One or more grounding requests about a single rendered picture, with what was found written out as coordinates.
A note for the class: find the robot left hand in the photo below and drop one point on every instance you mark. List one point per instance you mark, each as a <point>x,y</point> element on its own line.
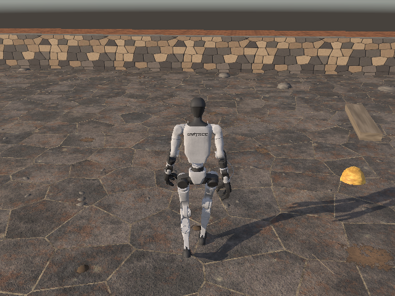
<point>167,177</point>

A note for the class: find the left robot upper arm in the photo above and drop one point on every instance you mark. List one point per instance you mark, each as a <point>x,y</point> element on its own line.
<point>177,131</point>

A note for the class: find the right robot thigh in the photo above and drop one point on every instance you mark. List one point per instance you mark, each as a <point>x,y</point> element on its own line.
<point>210,186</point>

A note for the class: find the robot right hand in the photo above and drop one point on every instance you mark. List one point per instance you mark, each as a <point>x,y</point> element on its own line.
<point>227,190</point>

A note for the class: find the robot right forearm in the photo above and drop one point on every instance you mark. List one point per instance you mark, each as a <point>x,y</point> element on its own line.
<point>224,169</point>

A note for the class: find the left robot foot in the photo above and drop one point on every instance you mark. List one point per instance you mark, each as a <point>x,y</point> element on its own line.
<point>186,253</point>

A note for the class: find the robot left forearm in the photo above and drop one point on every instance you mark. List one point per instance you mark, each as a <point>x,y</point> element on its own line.
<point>170,164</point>

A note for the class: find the right robot upper arm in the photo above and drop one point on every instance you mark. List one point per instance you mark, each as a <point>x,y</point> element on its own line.
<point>217,131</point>

